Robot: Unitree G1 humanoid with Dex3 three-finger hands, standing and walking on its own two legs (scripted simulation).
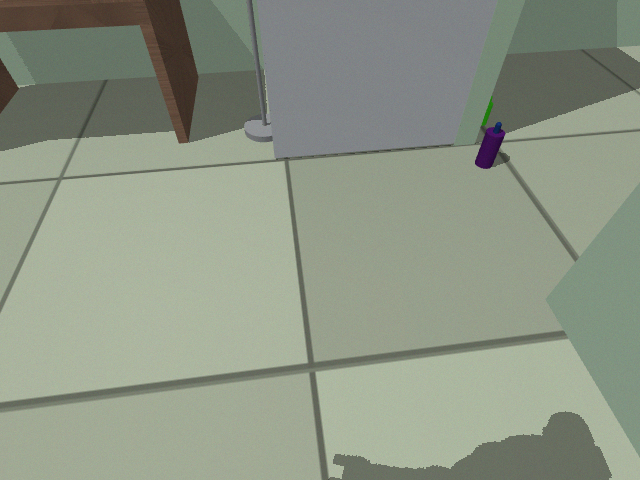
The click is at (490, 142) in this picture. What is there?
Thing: necked bottle
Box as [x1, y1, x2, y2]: [475, 122, 504, 168]
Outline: 500,122 497,122 494,127 490,127 486,130 475,160 475,163 480,167 488,168 491,166 504,135 503,130 500,128
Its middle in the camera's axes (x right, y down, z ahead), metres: +0.84 -0.50 +1.92
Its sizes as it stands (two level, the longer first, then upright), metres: 0.087 0.087 0.240
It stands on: the floor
